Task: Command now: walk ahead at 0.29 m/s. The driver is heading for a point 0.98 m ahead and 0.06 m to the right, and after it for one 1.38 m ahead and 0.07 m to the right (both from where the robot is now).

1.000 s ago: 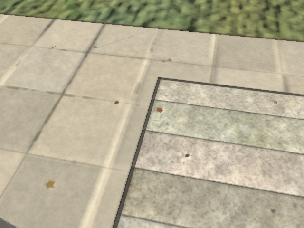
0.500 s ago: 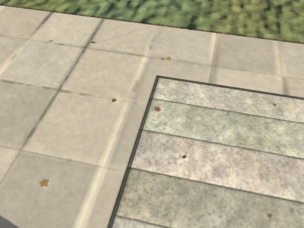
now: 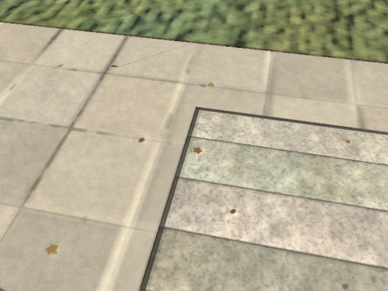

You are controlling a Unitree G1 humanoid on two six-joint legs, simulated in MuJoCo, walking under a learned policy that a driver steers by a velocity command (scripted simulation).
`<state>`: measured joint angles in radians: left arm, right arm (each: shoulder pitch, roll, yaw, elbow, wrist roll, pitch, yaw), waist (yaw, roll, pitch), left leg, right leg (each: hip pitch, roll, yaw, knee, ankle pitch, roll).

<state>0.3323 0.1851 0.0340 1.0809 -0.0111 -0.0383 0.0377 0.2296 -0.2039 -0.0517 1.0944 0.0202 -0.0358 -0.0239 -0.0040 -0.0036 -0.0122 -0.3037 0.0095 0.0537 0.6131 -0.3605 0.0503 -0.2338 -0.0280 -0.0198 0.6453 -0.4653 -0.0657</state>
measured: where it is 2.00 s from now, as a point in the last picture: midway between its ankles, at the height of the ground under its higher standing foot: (202, 226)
